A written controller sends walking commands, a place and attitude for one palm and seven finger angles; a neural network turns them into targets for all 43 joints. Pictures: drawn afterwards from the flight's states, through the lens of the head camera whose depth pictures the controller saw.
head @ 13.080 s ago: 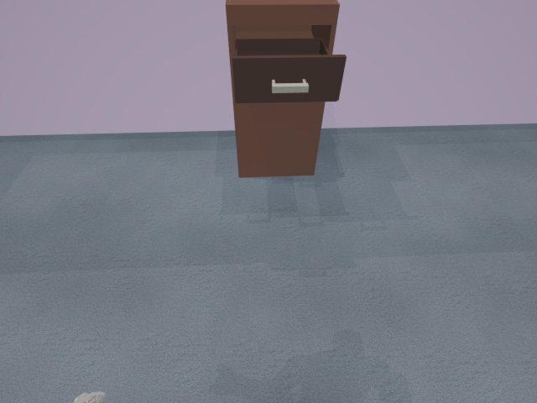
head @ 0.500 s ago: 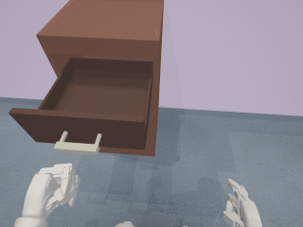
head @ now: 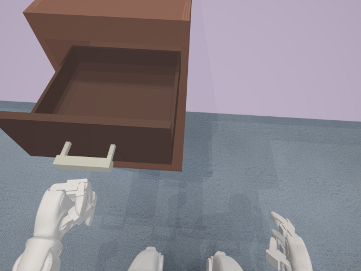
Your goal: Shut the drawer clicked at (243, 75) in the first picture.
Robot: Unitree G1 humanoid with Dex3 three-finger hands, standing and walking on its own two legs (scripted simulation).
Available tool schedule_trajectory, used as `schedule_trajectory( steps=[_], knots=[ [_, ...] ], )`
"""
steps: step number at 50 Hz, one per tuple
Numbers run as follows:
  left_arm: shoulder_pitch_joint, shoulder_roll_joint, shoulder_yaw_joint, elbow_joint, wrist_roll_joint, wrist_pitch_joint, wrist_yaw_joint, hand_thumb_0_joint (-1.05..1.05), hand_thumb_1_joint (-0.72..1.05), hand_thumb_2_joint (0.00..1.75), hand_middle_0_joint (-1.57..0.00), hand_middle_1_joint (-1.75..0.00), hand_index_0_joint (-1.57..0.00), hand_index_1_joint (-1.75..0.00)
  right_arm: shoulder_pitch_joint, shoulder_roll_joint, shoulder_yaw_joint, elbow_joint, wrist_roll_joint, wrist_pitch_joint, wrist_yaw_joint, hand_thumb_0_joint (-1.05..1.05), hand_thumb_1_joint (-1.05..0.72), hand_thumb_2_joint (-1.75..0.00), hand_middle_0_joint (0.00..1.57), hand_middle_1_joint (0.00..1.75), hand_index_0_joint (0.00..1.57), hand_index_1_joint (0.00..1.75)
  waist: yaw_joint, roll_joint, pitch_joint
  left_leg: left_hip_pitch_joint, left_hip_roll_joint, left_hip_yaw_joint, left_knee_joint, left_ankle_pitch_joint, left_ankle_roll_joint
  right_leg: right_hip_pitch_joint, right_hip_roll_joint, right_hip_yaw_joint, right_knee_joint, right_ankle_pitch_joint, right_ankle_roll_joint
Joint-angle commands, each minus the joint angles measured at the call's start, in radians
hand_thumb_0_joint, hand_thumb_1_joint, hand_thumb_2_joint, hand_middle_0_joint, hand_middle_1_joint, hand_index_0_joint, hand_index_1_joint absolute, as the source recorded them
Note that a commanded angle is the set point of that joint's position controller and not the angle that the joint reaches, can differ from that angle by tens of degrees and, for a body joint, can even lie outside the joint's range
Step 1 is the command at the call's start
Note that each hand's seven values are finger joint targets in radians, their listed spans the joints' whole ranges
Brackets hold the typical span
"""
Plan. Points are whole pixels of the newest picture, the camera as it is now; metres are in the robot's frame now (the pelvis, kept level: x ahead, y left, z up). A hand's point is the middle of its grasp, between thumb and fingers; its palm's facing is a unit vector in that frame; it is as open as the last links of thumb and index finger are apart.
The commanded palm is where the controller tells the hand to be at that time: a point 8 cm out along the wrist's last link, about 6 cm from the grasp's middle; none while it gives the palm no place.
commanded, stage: bring the fist close to the handle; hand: left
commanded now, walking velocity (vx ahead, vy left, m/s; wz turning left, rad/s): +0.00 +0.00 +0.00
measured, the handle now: (87, 155) +0.36 +0.24 +0.03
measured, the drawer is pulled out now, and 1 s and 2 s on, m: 0.29 0.28 0.16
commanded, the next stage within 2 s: push the drawer shut in 0.56 s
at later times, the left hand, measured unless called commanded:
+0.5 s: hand (96, 200) +0.25 +0.19 +0.02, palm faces -0.01 -1.00 -0.06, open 3.3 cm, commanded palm +0.24 +0.25 +0.03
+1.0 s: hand (98, 188) +0.28 +0.19 +0.02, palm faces -0.03 -1.00 -0.05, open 3.2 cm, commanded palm +0.27 +0.25 +0.03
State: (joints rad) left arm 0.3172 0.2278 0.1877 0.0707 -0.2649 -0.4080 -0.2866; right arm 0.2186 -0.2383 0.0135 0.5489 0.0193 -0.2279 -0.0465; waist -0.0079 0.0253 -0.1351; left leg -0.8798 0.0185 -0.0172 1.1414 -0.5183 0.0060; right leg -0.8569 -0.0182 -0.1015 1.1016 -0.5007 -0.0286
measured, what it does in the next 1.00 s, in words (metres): stands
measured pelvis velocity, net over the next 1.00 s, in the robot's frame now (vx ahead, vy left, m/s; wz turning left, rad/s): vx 0.00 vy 0.01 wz -0.01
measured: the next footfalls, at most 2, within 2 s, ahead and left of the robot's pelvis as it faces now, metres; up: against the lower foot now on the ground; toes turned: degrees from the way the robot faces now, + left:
none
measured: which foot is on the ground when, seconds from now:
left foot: down 0.00-1.00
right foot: down 0.00-1.00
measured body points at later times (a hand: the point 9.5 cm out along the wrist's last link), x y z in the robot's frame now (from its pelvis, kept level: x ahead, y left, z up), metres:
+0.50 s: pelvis +0.00 +0.01 -0.01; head +0.08 +0.01 +0.43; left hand +0.25 +0.25 +0.03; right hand +0.17 -0.24 -0.10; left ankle +0.02 +0.11 -0.65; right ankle +0.02 -0.11 -0.65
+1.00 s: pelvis +0.00 +0.01 -0.02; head +0.09 +0.01 +0.43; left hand +0.27 +0.25 +0.03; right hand +0.18 -0.23 -0.10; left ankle +0.02 +0.11 -0.65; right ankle +0.02 -0.11 -0.65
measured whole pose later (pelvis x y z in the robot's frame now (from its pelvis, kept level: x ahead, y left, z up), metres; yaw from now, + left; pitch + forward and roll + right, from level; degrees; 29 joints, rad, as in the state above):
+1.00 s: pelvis +0.00 +0.01 -0.02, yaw +0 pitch +18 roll -2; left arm 0.14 0.26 0.19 0.16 -0.24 -0.38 -0.26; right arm 0.21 -0.25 0.03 0.53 0.02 -0.14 -0.04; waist -0.02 0.03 -0.15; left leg -0.99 0.02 -0.02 1.22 -0.55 0.01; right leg -0.96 -0.02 -0.10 1.17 -0.52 -0.02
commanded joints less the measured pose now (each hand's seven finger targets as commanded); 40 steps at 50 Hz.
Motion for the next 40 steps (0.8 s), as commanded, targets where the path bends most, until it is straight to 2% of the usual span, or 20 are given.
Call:
schedule_trajectory(
  steps=[1, 2, 3, 7, 8, 9, 12, 16, 17, 19, 21, 24, 25, 26, 27, 31, 32, 35, 39, 40],
  knots=[
    [-0.118, 0.136, 0.067, -0.169, -0.006, -0.067, 0.013, 0.0, 0.9, 0.9, -1.4, -1.6, -1.4, -1.6, -0.038, -0.137, -0.057, -0.146, 0.002, -0.04, -0.013, 0.0, -0.9, -0.9, 0.2, 0.3, 0.2, 0.3, -0.018, -0.009, -0.203, 0.075, -0.02, -0.03, -0.144, 0.193, 0.019, 0.1, 0.02, 0.055, -0.146, 0.126, 0.005],
    [-0.153, 0.114, 0.037, -0.174, -0.002, -0.072, 0.012, 0.0, 0.9, 0.9, -1.4, -1.6, -1.4, -1.6, -0.038, -0.138, -0.055, -0.15, 0.001, -0.041, -0.012, 0.0, -0.9, -0.9, 0.2, 0.3, 0.2, 0.3, -0.023, 0.015, -0.222, 0.083, -0.022, -0.031, -0.136, 0.193, 0.019, 0.08, 0.019, 0.055, -0.132, 0.13, 0.005],
    [-0.163, 0.124, 0.048, -0.171, -0.003, -0.072, 0.015, 0.0, 0.9, 0.9, -1.4, -1.6, -1.4, -1.6, -0.034, -0.139, -0.056, -0.148, 0.0, -0.04, -0.011, 0.0, -0.9, -0.9, 0.2, 0.3, 0.2, 0.3, -0.019, 0.033, -0.229, 0.079, -0.022, -0.03, -0.133, 0.187, 0.016, 0.075, 0.018, 0.055, -0.129, 0.122, 0.003],
    [-0.168, 0.131, 0.055, -0.129, 0.007, -0.068, 0.029, 0.0, 0.9, 0.9, -1.4, -1.6, -1.4, -1.6, -0.031, -0.142, -0.057, -0.154, -0.002, -0.025, -0.005, 0.0, -0.9, -0.9, 0.2, 0.3, 0.2, 0.3, -0.012, 0.012, -0.256, 0.056, -0.02, -0.033, -0.117, 0.189, 0.016, 0.059, 0.021, 0.052, -0.102, 0.123, 0.003],
    [-0.215, 0.13, 0.05, -0.139, 0.006, -0.07, 0.031, 0.0, 0.9, 0.9, -1.4, -1.6, -1.4, -1.6, -0.031, -0.144, -0.055, -0.153, -0.004, -0.022, -0.004, 0.0, -0.9, -0.9, 0.2, 0.3, 0.2, 0.3, -0.018, 0.012, -0.266, 0.046, -0.022, -0.033, -0.11, 0.181, 0.016, 0.056, 0.02, 0.054, -0.096, 0.119, 0.004],
    [-0.197, 0.153, 0.076, -0.165, 0.003, -0.073, 0.035, 0.0, 0.9, 0.9, -1.4, -1.6, -1.4, -1.6, -0.032, -0.143, -0.058, -0.16, -0.003, -0.019, -0.003, 0.0, -0.9, -0.9, 0.2, 0.3, 0.2, 0.3, 0.001, 0.037, -0.297, 0.054, -0.023, -0.028, -0.112, 0.192, 0.015, 0.078, 0.018, 0.062, -0.098, 0.125, 0.001],
    [-0.136, 0.15, 0.075, -0.201, 0.001, -0.061, 0.043, 0.0, 0.9, 0.9, -1.4, -1.6, -1.4, -1.6, -0.029, -0.135, -0.058, -0.175, -0.001, -0.006, 0.001, 0.0, -0.9, -0.9, 0.2, 0.3, 0.2, 0.3, 0.013, 0.043, -0.344, 0.089, -0.023, -0.024, -0.123, 0.256, 0.016, 0.126, 0.018, 0.057, -0.095, 0.196, 0.0],
    [-0.12, 0.134, 0.059, -0.181, 0.004, -0.044, 0.059, 0.0, 0.9, 0.9, -1.4, -1.6, -1.4, -1.6, -0.03, -0.134, -0.057, -0.17, 0.003, 0.011, 0.001, 0.0, -0.9, -0.9, 0.2, 0.3, 0.2, 0.3, -0.01, 0.011, -0.274, 0.066, -0.018, -0.029, -0.126, 0.23, 0.016, 0.095, 0.023, 0.049, -0.106, 0.174, 0.003],
    [-0.118, 0.122, 0.052, -0.181, 0.002, -0.044, 0.06, 0.0, 0.9, 0.9, -1.4, -1.6, -1.4, -1.6, -0.031, -0.134, -0.057, -0.172, 0.002, 0.013, 0.003, 0.0, -0.9, -0.9, 0.2, 0.3, 0.2, 0.3, -0.009, 0.007, -0.268, 0.054, -0.021, -0.027, -0.126, 0.213, 0.016, 0.098, 0.021, 0.051, -0.109, 0.16, 0.005],
    [-0.137, 0.134, 0.063, -0.166, 0.002, -0.048, 0.06, 0.0, 0.9, 0.9, -1.4, -1.6, -1.4, -1.6, -0.026, -0.138, -0.058, -0.166, 0.003, 0.016, 0.0, 0.0, -0.9, -0.9, 0.2, 0.3, 0.2, 0.3, -0.019, -0.012, -0.255, 0.037, -0.02, -0.024, -0.117, 0.186, 0.017, 0.087, 0.021, 0.057, -0.117, 0.135, 0.008],
    [-0.162, 0.129, 0.045, -0.177, 0.005, -0.056, 0.056, 0.0, 0.9, 0.9, -1.4, -1.6, -1.4, -1.6, -0.027, -0.141, -0.056, -0.17, 0.002, 0.015, -0.003, 0.0, -0.9, -0.9, 0.2, 0.3, 0.2, 0.3, -0.026, 0.004, -0.24, 0.037, -0.019, -0.031, -0.118, 0.165, 0.018, 0.062, 0.022, 0.052, -0.115, 0.107, 0.004],
    [-0.184, 0.142, 0.053, -0.181, 0.005, -0.069, 0.052, 0.0, 0.9, 0.9, -1.4, -1.6, -1.4, -1.6, -0.021, -0.144, -0.057, -0.167, 0.003, 0.012, -0.007, 0.0, -0.9, -0.9, 0.2, 0.3, 0.2, 0.3, -0.022, 0.02, -0.26, 0.051, -0.02, -0.032, -0.117, 0.168, 0.017, 0.061, 0.02, 0.054, -0.113, 0.106, 0.002],
    [-0.185, 0.127, 0.033, -0.193, 0.005, -0.071, 0.048, 0.0, 0.9, 0.9, -1.4, -1.6, -1.4, -1.6, -0.023, -0.142, -0.057, -0.168, 0.002, 0.008, -0.007, 0.0, -0.9, -0.9, 0.2, 0.3, 0.2, 0.3, -0.022, 0.04, -0.273, 0.069, -0.02, -0.032, -0.115, 0.186, 0.017, 0.057, 0.02, 0.053, -0.108, 0.124, 0.002],
    [-0.173, 0.138, 0.039, -0.199, 0.006, -0.07, 0.048, 0.0, 0.9, 0.9, -1.4, -1.6, -1.4, -1.6, -0.017, -0.144, -0.057, -0.17, 0.002, 0.009, -0.008, 0.0, -0.9, -0.9, 0.2, 0.3, 0.2, 0.3, -0.021, 0.042, -0.282, 0.078, -0.018, -0.035, -0.117, 0.201, 0.017, 0.059, 0.022, 0.049, -0.101, 0.135, 0.0],
    [-0.165, 0.119, 0.025, -0.199, 0.005, -0.069, 0.047, 0.0, 0.9, 0.9, -1.4, -1.6, -1.4, -1.6, -0.016, -0.142, -0.057, -0.169, 0.002, 0.009, -0.007, 0.0, -0.9, -0.9, 0.2, 0.3, 0.2, 0.3, -0.022, 0.035, -0.286, 0.094, -0.018, -0.038, -0.119, 0.22, 0.015, 0.057, 0.022, 0.043, -0.099, 0.155, 0.001],
    [-0.098, 0.144, 0.058, -0.21, 0.005, -0.053, 0.054, 0.0, 0.9, 0.9, -1.4, -1.6, -1.4, -1.6, -0.014, -0.138, -0.062, -0.176, 0.001, 0.019, -0.003, 0.0, -0.9, -0.9, 0.2, 0.3, 0.2, 0.3, -0.002, 0.029, -0.316, 0.089, -0.019, -0.032, -0.115, 0.283, 0.014, 0.111, 0.021, 0.044, -0.088, 0.226, -0.001],
    [-0.074, 0.129, 0.049, -0.197, 0.007, -0.046, 0.055, 0.0, 0.9, 0.9, -1.4, -1.6, -1.4, -1.6, -0.017, -0.134, -0.06, -0.18, 0.002, 0.025, 0.0, 0.0, -0.9, -0.9, 0.2, 0.3, 0.2, 0.3, -0.002, 0.023, -0.296, 0.087, -0.02, -0.03, -0.12, 0.277, 0.013, 0.107, 0.022, 0.042, -0.092, 0.223, 0.0],
    [-0.139, 0.123, 0.032, -0.213, 0.013, -0.05, 0.066, 0.0, 0.9, 0.9, -1.4, -1.6, -1.4, -1.6, -0.019, -0.136, -0.059, -0.179, 0.001, 0.03, 0.001, 0.0, -0.9, -0.9, 0.2, 0.3, 0.2, 0.3, -0.023, 0.012, -0.264, 0.071, -0.02, -0.03, -0.111, 0.239, 0.014, 0.077, 0.021, 0.044, -0.098, 0.193, 0.004],
    [-0.211, 0.138, 0.047, -0.187, 0.017, -0.061, 0.068, 0.0, 0.9, 0.9, -1.4, -1.6, -1.4, -1.6, -0.016, -0.14, -0.056, -0.169, -0.004, 0.034, -0.004, 0.0, -0.9, -0.9, 0.2, 0.3, 0.2, 0.3, -0.029, 0.027, -0.267, 0.055, -0.021, -0.028, -0.097, 0.207, 0.016, 0.057, 0.022, 0.052, -0.097, 0.159, 0.002],
    [-0.239, 0.139, 0.046, -0.167, 0.017, -0.06, 0.065, 0.0, 0.9, 0.9, -1.4, -1.6, -1.4, -1.6, -0.012, -0.142, -0.055, -0.164, -0.003, 0.035, -0.006, 0.0, -0.9, -0.9, 0.2, 0.3, 0.2, 0.3, -0.037, 0.01, -0.258, 0.05, -0.02, -0.03, -0.095, 0.206, 0.016, 0.053, 0.023, 0.053, -0.099, 0.161, 0.003]
  ],
)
